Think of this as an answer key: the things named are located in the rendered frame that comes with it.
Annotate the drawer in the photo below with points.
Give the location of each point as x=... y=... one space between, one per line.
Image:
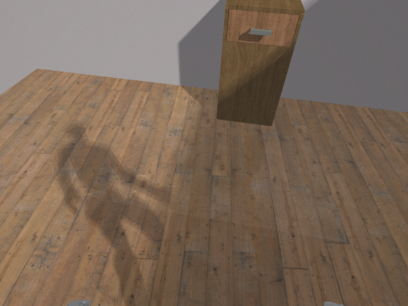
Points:
x=282 y=25

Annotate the cabinet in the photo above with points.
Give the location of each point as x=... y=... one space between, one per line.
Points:
x=252 y=75

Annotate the handle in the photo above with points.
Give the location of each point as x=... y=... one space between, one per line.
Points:
x=261 y=32

